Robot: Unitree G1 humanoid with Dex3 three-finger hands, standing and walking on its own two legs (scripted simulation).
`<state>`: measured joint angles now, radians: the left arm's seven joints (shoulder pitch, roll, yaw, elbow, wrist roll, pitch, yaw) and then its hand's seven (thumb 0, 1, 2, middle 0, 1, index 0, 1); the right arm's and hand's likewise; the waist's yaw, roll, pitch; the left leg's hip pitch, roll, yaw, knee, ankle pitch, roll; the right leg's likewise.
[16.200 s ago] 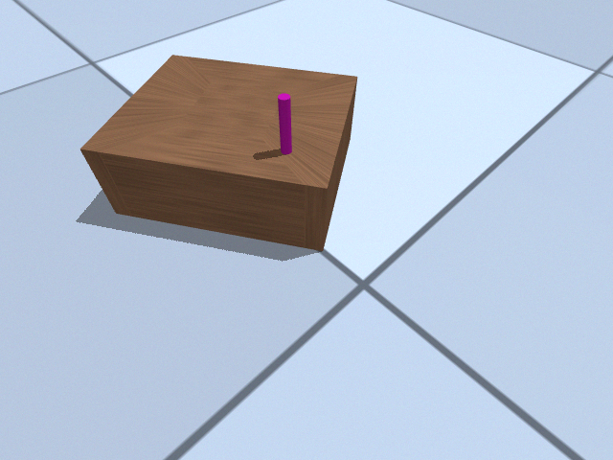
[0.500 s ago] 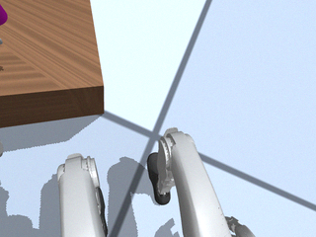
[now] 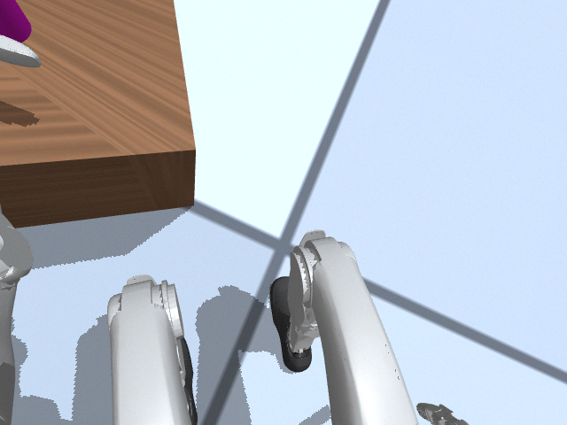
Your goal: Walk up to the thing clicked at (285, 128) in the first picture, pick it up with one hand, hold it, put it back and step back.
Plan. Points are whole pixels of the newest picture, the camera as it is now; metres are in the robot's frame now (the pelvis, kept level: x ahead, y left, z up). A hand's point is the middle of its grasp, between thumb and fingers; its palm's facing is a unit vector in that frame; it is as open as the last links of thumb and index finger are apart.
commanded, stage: close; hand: left
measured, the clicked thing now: out of the picture +0.62 +0.23 +0.05
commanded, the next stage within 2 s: settle in 0.90 s
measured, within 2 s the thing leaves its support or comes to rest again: leaves its support in 1.38 s
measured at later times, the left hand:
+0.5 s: hand out of the picture +0.61 +0.21 +0.01, palm faces +0.24 -0.97 -0.03, open 14.0 cm
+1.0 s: hand out of the picture +0.61 +0.21 +0.01, palm faces +0.23 -0.97 -0.03, open 5.6 cm
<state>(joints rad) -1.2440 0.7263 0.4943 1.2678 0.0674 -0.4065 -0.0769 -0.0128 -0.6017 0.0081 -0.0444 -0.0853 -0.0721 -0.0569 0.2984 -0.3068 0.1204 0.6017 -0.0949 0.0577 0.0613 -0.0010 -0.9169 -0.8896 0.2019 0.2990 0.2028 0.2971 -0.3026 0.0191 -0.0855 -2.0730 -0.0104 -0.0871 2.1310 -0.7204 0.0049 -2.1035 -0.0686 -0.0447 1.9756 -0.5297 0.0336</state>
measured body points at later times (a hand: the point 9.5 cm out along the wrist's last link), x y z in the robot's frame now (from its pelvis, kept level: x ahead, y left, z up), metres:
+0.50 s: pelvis +0.01 +0.00 +0.00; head +0.26 +0.04 +0.37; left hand +0.59 +0.26 +0.02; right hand +0.02 -0.27 -0.10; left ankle +0.06 +0.11 -0.39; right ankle +0.13 -0.14 -0.39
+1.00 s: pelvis +0.00 +0.00 -0.01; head +0.26 +0.05 +0.36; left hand +0.59 +0.26 +0.01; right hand +0.01 -0.27 -0.10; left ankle +0.06 +0.11 -0.39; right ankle +0.13 -0.14 -0.39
